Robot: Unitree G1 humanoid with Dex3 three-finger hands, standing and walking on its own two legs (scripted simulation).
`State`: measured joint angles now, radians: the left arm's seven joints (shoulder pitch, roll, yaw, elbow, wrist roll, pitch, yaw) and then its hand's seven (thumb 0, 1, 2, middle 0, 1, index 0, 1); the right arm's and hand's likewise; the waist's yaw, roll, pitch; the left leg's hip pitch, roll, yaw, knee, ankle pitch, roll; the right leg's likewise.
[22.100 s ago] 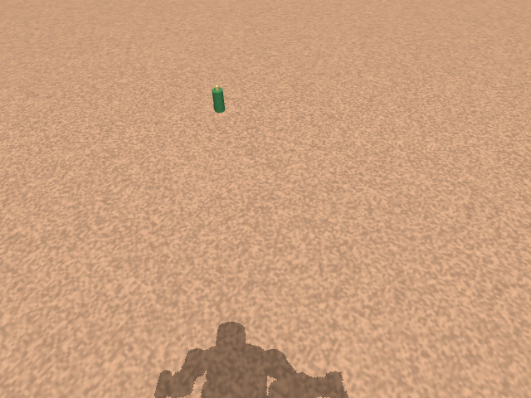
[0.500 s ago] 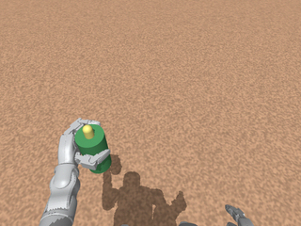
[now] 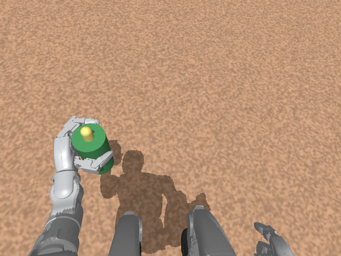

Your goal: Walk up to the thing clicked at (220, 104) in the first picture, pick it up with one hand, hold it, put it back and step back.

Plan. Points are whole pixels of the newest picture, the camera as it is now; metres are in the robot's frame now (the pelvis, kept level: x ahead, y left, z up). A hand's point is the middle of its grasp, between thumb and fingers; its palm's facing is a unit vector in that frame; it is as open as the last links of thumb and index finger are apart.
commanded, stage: crouch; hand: left
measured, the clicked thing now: (94, 148) +0.38 +0.18 -0.04
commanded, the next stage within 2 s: lower in 1.38 s
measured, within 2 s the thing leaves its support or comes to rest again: neither
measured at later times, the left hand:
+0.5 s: hand (104, 166) +0.40 +0.21 -0.27, palm faces +0.21 -0.98 -0.05, open 10.1 cm
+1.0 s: hand (106, 170) +0.42 +0.22 -0.39, palm faces +0.20 -0.98 -0.01, open 10.1 cm
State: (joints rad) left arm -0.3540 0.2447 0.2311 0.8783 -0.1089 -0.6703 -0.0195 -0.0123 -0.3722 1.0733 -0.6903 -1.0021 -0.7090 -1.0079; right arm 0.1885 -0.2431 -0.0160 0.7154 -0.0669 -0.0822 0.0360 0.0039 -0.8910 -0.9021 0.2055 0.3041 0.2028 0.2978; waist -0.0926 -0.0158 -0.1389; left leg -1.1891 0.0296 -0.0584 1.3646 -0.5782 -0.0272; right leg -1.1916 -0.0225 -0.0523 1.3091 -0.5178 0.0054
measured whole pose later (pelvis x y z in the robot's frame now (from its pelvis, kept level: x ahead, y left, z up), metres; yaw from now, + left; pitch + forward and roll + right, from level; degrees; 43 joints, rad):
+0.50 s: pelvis -0.04 +0.00 -0.20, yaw -2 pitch +34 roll -3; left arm -0.61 0.37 0.42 1.12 -0.07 -0.79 -0.04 -0.01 -0.37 1.08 -0.69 -1.00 -0.71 -1.01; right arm 0.07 -0.24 0.03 0.75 -0.12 -0.05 0.09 0.00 -0.93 -0.92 0.21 0.30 0.20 0.30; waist -0.16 -0.03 -0.14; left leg -1.95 0.01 -0.09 2.07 -0.72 -0.04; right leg -1.96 -0.03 -0.05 2.00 -0.64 0.00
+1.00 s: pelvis -0.07 +0.01 -0.31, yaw -5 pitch +28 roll -7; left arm -0.73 0.54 0.58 1.22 -0.04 -0.76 -0.11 -0.01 -0.39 1.09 -0.70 -0.99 -0.72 -1.00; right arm 0.10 -0.30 0.12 0.75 -0.17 0.00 0.10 0.00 -0.93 -0.91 0.21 0.30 0.20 0.30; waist -0.24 -0.05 0.01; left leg -2.23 -0.02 -0.14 2.41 -0.69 -0.03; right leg -2.20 -0.03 -0.07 2.29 -0.58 0.03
